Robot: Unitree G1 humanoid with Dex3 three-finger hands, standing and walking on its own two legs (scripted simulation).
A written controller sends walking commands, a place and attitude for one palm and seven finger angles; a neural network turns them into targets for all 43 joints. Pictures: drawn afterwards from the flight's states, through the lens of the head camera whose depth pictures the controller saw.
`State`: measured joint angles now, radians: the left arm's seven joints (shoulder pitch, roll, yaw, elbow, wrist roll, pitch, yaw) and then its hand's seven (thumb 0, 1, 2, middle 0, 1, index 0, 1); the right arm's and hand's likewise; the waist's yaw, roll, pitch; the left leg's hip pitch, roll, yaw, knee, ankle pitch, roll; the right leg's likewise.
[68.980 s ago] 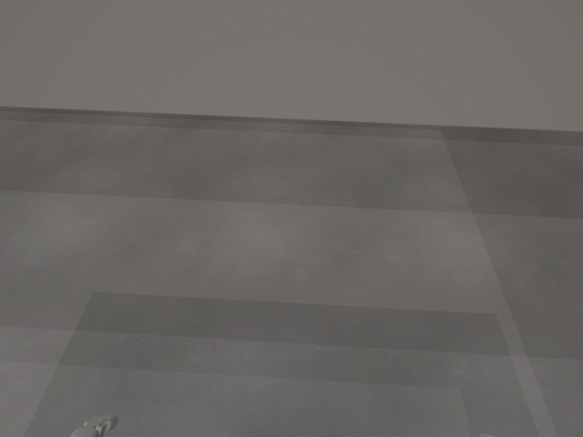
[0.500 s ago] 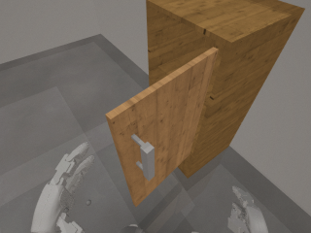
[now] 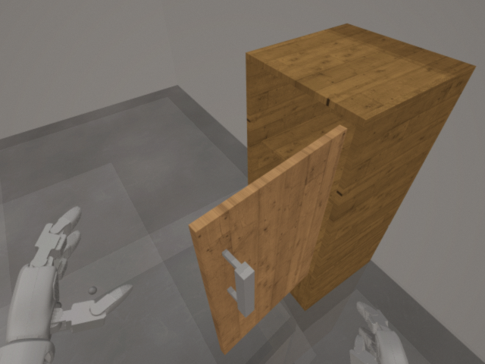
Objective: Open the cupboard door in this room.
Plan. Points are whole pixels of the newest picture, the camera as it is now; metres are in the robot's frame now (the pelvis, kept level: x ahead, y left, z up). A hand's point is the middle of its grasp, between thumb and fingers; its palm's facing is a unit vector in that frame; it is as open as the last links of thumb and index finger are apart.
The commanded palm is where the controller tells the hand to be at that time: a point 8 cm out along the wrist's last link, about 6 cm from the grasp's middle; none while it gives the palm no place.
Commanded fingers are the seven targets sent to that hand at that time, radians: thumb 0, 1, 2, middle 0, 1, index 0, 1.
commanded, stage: draw the hand back to the body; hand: left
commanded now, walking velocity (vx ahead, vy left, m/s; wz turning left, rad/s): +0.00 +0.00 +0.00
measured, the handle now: (237, 283) +0.27 +0.05 -0.03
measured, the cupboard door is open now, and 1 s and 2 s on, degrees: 98 98 98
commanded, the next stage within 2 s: step back with the hand held close in 0.64 s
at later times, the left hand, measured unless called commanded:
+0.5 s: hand (68, 260) +0.19 +0.24 +0.17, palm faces +0.44 -0.81 -0.39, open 7.6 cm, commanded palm +0.14 +0.28 +0.19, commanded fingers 0.00 0.90 0.90 -0.20 -0.30 -0.20 -0.30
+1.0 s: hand (66, 262) +0.19 +0.24 +0.17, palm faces +0.36 -0.80 -0.48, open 7.4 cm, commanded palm +0.13 +0.28 +0.19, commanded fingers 0.00 0.90 0.90 -0.20 -0.30 -0.20 -0.30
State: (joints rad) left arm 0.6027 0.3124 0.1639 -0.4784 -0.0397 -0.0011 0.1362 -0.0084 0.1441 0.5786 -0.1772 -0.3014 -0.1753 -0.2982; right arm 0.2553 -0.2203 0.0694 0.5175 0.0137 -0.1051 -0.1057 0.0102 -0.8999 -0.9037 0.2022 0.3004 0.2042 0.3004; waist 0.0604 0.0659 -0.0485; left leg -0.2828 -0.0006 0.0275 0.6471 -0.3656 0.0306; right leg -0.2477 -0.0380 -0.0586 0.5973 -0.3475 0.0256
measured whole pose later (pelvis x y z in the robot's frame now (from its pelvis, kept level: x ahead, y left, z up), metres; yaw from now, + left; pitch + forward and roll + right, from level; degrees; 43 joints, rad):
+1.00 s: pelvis -0.02 -0.02 +0.02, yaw -2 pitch +0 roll -1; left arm 0.54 0.38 0.38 -0.43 -0.06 -0.13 0.12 0.01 0.89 0.90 -0.21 -0.30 -0.20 -0.30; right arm 0.16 -0.25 0.00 0.58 0.00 -0.02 -0.09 0.01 -0.90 -0.90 0.20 0.30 0.20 0.30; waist 0.02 0.06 0.03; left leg -0.20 0.03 0.05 0.44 -0.23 0.01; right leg -0.18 0.00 -0.04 0.39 -0.20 0.00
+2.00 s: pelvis -0.16 +0.02 +0.00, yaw +2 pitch +2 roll -3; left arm 0.54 0.46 0.45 -0.56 -0.03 -0.24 0.16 0.01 0.88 0.90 -0.21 -0.30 -0.21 -0.30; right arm 0.14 -0.19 -0.03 0.62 -0.02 -0.08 -0.08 0.01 -0.90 -0.90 0.20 0.30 0.20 0.30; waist 0.00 -0.03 0.06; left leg -0.44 0.00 0.01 0.59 -0.17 0.06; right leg -0.45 0.06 0.08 0.78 -0.36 0.02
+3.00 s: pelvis -0.32 +0.00 +0.01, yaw -4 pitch -1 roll -1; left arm 0.52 0.38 0.39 -0.42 -0.04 -0.19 0.15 0.01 0.88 0.90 -0.21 -0.30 -0.21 -0.30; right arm 0.21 -0.20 0.02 0.65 0.00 -0.13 -0.08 0.01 -0.90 -0.90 0.20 0.30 0.20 0.30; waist 0.01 0.00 0.03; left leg -0.28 0.00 0.00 0.48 -0.18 0.02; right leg -0.16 0.03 -0.03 0.46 -0.28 -0.02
